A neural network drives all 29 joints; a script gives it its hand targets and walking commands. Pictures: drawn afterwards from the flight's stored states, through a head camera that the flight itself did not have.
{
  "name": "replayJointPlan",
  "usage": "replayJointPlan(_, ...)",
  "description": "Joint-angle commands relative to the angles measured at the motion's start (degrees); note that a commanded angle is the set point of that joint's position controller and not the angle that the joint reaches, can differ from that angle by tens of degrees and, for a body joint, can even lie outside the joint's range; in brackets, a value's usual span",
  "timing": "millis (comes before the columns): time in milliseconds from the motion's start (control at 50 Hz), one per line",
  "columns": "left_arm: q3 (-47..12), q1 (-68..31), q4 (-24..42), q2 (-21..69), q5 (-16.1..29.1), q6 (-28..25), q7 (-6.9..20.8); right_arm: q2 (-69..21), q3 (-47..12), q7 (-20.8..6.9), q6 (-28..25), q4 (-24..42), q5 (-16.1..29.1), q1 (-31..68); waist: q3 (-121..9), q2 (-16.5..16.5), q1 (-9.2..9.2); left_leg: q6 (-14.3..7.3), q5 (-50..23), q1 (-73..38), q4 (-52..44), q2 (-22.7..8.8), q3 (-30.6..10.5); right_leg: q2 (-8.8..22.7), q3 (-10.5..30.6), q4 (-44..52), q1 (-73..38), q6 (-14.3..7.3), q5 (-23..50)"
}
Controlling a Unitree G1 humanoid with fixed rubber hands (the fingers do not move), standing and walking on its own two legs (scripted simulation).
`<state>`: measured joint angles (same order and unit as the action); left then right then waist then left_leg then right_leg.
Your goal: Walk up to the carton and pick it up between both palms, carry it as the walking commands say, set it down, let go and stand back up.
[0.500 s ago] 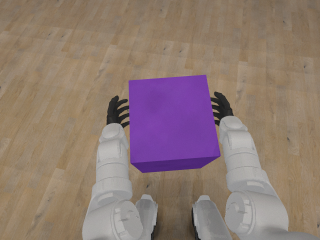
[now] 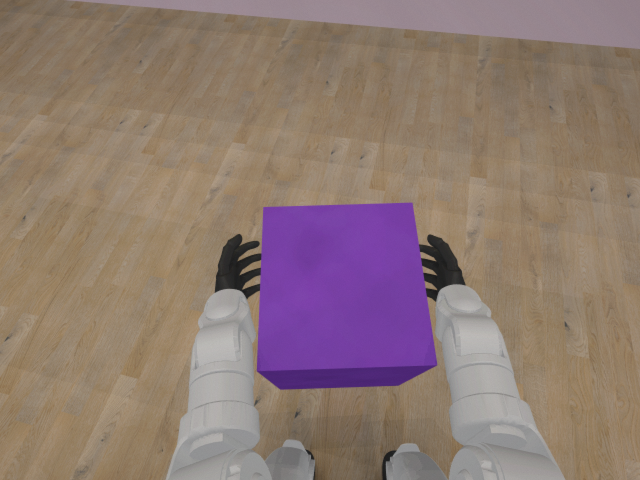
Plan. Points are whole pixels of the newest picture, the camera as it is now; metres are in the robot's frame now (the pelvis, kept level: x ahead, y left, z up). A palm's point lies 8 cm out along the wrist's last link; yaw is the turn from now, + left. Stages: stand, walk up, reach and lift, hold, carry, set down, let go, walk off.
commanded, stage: reach and lift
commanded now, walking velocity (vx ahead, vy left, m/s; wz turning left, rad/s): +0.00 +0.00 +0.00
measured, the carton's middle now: (338, 307) +0.36 +0.03 -0.10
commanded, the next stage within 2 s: none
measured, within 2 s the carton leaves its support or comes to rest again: neither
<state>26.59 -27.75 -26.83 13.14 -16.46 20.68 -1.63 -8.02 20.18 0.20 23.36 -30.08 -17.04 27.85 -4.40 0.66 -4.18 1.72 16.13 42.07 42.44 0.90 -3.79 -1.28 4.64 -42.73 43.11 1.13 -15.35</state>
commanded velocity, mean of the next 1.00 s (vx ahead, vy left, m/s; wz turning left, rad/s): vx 0.00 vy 0.00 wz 0.00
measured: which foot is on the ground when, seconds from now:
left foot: down 0.00-1.00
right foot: down 0.00-1.00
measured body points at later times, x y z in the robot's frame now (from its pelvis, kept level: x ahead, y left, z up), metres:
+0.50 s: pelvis +0.00 -0.01 +0.03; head +0.02 -0.01 +0.48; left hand +0.33 +0.17 +0.05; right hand +0.35 -0.12 +0.03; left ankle +0.04 +0.14 -0.71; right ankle +0.05 -0.13 -0.71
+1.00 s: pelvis +0.01 +0.00 +0.04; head -0.02 -0.01 +0.49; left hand +0.32 +0.17 +0.09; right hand +0.34 -0.13 +0.08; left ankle +0.04 +0.14 -0.71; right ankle +0.05 -0.13 -0.71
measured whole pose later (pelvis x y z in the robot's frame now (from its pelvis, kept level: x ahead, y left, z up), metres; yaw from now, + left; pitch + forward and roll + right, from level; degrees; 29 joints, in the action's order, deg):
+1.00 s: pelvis +0.01 +0.00 +0.04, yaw +1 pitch -7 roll +0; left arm 17.0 -21.8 -18.9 10.8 -15.8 40.5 -2.3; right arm -8.6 14.8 0.8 42.4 -19.1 -15.7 20.2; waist 1.8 1.5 -3.3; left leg 1.5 10.8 4.7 22.6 0.1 -4.7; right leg -0.6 3.9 -22.5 5.3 0.7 -10.1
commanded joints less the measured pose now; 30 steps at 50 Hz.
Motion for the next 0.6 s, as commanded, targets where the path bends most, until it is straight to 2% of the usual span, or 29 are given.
replayJointPlan(0,-34.72,-22.53,-7.64,58.90,7.22,1.96,15.13,-54.80,-34.97,-14.34,-4.35,3.57,9.31,37.73,-33.94,-1.47,-0.94,-0.56,-18.69,-19.29,-5.09,6.16,1.45,-6.09,-1.20,5.43,-20.38,-1.32,14.53)
replayJointPlan(20,-34.66,-22.80,-8.04,58.98,7.17,2.34,15.09,-54.38,-33.95,-14.37,-4.07,2.47,8.82,37.06,-31.57,-0.35,-0.04,-0.37,-17.66,-19.07,-6.05,6.46,1.31,-5.80,-1.11,6.46,-21.40,-1.62,13.83)
replayJointPlan(40,-35.27,-20.76,-6.46,59.41,7.83,2.53,15.06,-54.48,-36.24,-14.55,-3.82,5.32,9.64,36.24,-35.65,-1.61,-0.44,-0.36,-21.42,-24.31,-6.78,6.30,0.88,-6.11,-1.44,7.09,-23.37,-1.59,16.51)
replayJointPlan(60,-33.90,-21.66,-8.44,57.92,6.71,2.91,14.93,-53.64,-33.35,-14.33,-3.07,1.64,7.82,34.84,-29.36,-1.74,0.14,-0.62,-17.40,-20.59,-7.64,5.97,0.98,-5.75,-1.12,7.90,-22.26,-1.51,13.29)
replayJointPlan(80,-35.14,-22.63,-6.17,59.68,7.63,2.89,15.12,-54.61,-34.94,-14.54,-3.26,4.34,9.57,36.07,-32.83,-0.41,-0.10,-0.41,-17.86,-22.88,-8.11,5.98,1.24,-5.61,-1.23,8.19,-24.39,-1.59,13.77)
replayJointPlan(100,-34.91,-23.43,-6.47,59.04,7.75,2.93,15.03,-55.02,-35.80,-14.33,-3.15,5.71,9.69,38.39,-31.11,-1.92,-0.36,-0.79,-16.12,-22.71,-7.96,5.85,1.04,-5.74,-1.34,8.28,-23.49,-1.28,12.01)
replayJointPlan(120,-33.25,-22.42,-8.42,58.69,6.76,3.54,15.04,-53.63,-33.93,-14.32,-2.70,4.09,8.73,37.61,-27.19,-1.19,-0.13,-0.65,-14.22,-21.42,-8.97,6.11,1.26,-5.51,-1.34,9.12,-24.19,-1.67,10.59)
replayJointPlan(140,-36.27,-26.23,-4.48,59.62,8.92,3.21,15.06,-55.15,-35.47,-14.48,-2.62,4.27,9.35,37.58,-30.93,-1.96,0.73,-0.37,-15.78,-24.81,-9.78,5.99,0.72,-5.70,-1.53,9.87,-26.63,-1.79,11.74)
replayJointPlan(160,-36.16,-26.48,-4.40,58.43,8.84,3.32,14.94,-55.22,-35.35,-14.45,-2.50,4.47,10.06,37.99,-29.00,-1.06,-0.31,-0.51,-15.55,-25.02,-10.08,5.81,1.25,-5.46,-1.33,10.12,-26.32,-1.73,11.67)
replayJointPlan(180,-34.36,-26.30,-6.33,58.53,8.11,3.93,15.32,-55.41,-34.52,-14.68,-2.04,4.09,9.59,39.74,-29.27,-2.38,-0.72,-0.70,-12.32,-24.39,-10.52,5.52,1.35,-5.62,-1.63,10.79,-26.84,-1.68,8.71)
replayJointPlan(200,-36.44,-23.82,-5.83,59.89,8.88,4.48,15.06,-55.82,-37.18,-14.64,-1.95,7.83,11.06,39.71,-30.59,-1.10,-0.82,-0.74,-14.18,-27.76,-11.11,5.70,1.19,-5.56,-1.71,11.15,-29.41,-1.78,10.18)
replayJointPlan(220,-34.61,-23.25,-8.65,58.75,7.22,5.66,14.93,-53.05,-33.91,-14.49,-1.18,4.61,9.42,38.07,-25.87,1.10,0.08,-0.27,-12.15,-26.38,-12.09,5.58,1.31,-5.18,-1.61,12.05,-27.20,-2.18,8.25)
replayJointPlan(240,-34.36,-22.89,-8.81,57.66,7.41,5.70,14.80,-54.33,-34.40,-14.47,-0.85,4.28,9.58,38.94,-23.97,-1.02,-0.55,-0.78,-12.53,-26.33,-12.62,5.46,0.80,-5.36,-1.62,12.44,-27.39,-1.86,7.86)
replayJointPlan(260,-37.36,-24.20,-4.81,59.73,8.97,5.35,14.86,-56.02,-37.51,-14.65,-1.17,8.67,11.84,39.87,-29.85,-0.31,-0.63,-0.50,-15.01,-29.92,-12.73,5.71,1.13,-5.55,-1.79,12.73,-32.10,-1.82,10.97)
replayJointPlan(280,-36.09,-23.17,-5.92,59.14,8.97,5.65,14.90,-56.29,-37.78,-14.43,-0.59,8.26,11.82,39.97,-28.90,-1.70,-1.55,-0.81,-14.72,-29.12,-13.22,5.30,0.96,-5.52,-1.49,13.28,-32.35,-1.62,10.75)
replayJointPlan(300,-34.71,-24.05,-7.62,58.31,8.42,6.15,14.88,-54.44,-36.06,-14.48,-0.17,6.74,10.85,40.66,-23.96,-2.36,-0.53,-0.91,-11.49,-26.63,-13.19,5.15,0.92,-5.03,-1.61,13.81,-30.49,-1.75,7.72)
replayJointPlan(320,-35.15,-25.19,-5.66,58.22,8.67,6.21,14.79,-56.43,-36.98,-14.50,0.56,6.03,11.44,39.99,-24.82,-2.39,-1.54,-0.88,-13.12,-29.72,-13.87,5.43,1.50,-5.19,-1.60,14.48,-30.92,-1.41,8.43)
replayJointPlan(360,-35.51,-23.78,-6.11,57.96,8.97,7.68,15.01,-56.20,-36.32,-14.17,1.57,5.72,11.58,38.36,-22.80,-1.09,-1.19,-0.77,-11.40,-29.97,-14.76,5.33,1.66,-4.70,-1.02,15.65,-33.30,-1.57,7.05)
replayJointPlan(380,-36.86,-25.52,-4.87,58.23,9.92,7.84,15.14,-56.92,-36.66,-14.26,1.69,6.20,11.64,39.41,-23.46,-1.77,-0.82,-0.68,-11.52,-30.86,-15.02,5.43,1.68,-4.80,-1.15,16.37,-34.09,-1.59,6.78)
replayJointPlan(400,-36.60,-24.18,-6.33,57.82,9.48,8.38,15.19,-56.73,-36.32,-14.16,2.13,6.57,12.15,38.29,-22.35,-0.51,-0.37,-0.78,-11.65,-30.61,-15.13,5.19,1.86,-4.66,-0.91,16.37,-34.08,-1.49,7.52)
replayJointPlan(420,-36.91,-25.13,-4.76,57.79,9.63,8.65,15.17,-56.33,-36.71,-14.33,2.52,7.04,12.26,38.72,-21.41,-0.59,-0.55,-0.57,-12.49,-30.92,-15.77,5.21,1.71,-4.89,-1.20,16.75,-35.33,-1.46,8.12)
replayJointPlan(440,-37.65,-23.16,-4.25,57.84,10.35,9.25,15.28,-57.86,-38.17,-14.03,3.15,7.79,12.77,37.33,-23.20,-1.33,-1.29,-0.58,-13.39,-33.15,-16.65,5.33,2.20,-4.79,-1.05,17.98,-37.82,-1.26,9.07)
replayJointPlan(460,-37.26,-24.78,-3.88,56.70,10.09,9.60,15.15,-57.38,-37.74,-14.25,3.45,7.68,13.90,39.13,-19.94,-0.52,-2.19,-0.78,-11.38,-32.42,-16.71,4.94,2.05,-4.46,-0.84,17.97,-36.12,-1.32,6.71)
replayJointPlan(500,-36.58,-23.33,-5.23,57.11,10.36,10.74,15.49,-56.68,-38.49,-13.82,4.38,8.53,13.21,39.10,-19.25,-2.95,-1.73,-0.73,-12.43,-32.43,-17.40,5.19,2.22,-4.05,-0.97,19.21,-37.51,-0.86,7.89)
replayJointPlan(520,-40.23,-22.88,-0.40,57.80,12.21,10.86,15.37,-58.74,-40.32,-13.52,4.88,10.38,14.93,36.77,-22.13,-1.21,-1.23,-0.71,-16.87,-36.43,-17.33,5.34,2.24,-4.21,-0.43,19.17,-39.69,-0.85,11.92)
replayJointPlan(540,-40.17,-24.81,0.54,56.85,12.59,11.04,15.54,-56.25,-38.02,-13.48,5.13,8.86,13.13,34.93,-20.78,-1.18,0.77,-0.17,-16.86,-35.82,-17.51,5.35,1.48,-4.41,-0.63,19.41,-38.64,-1.23,12.37)
replayJointPlan(560,-41.90,-22.43,0.58,58.60,13.42,11.88,15.45,-57.44,-41.62,-13.56,5.27,13.20,15.07,37.01,-23.29,-1.58,-0.52,-0.17,-17.55,-37.98,-18.17,5.28,1.58,-4.49,-0.90,19.75,-41.16,-1.07,13.08)
replayJointPlan(580,-41.33,-21.81,1.43,56.84,12.66,12.60,15.25,-56.13,-39.55,-13.67,6.11,11.91,14.88,35.24,-19.10,0.83,-0.47,-0.07,-16.69,-37.16,-18.59,5.21,1.38,-4.23,-0.73,20.05,-39.63,-1.26,11.97)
